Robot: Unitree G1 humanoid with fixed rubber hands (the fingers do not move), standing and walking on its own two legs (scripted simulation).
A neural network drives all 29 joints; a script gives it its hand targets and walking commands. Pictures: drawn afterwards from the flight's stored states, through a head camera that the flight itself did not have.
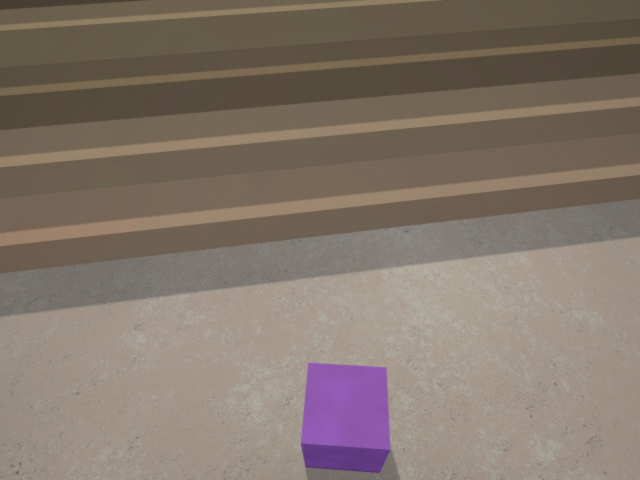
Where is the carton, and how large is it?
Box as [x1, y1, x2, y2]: [301, 363, 389, 472]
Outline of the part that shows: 308,363 301,436 301,446 305,466 379,472 389,451 386,367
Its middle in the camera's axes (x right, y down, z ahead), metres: +0.07 +0.49 +1.07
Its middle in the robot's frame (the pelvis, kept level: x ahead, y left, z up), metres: +0.40 -0.02 -0.65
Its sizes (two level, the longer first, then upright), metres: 0.210 0.200 0.250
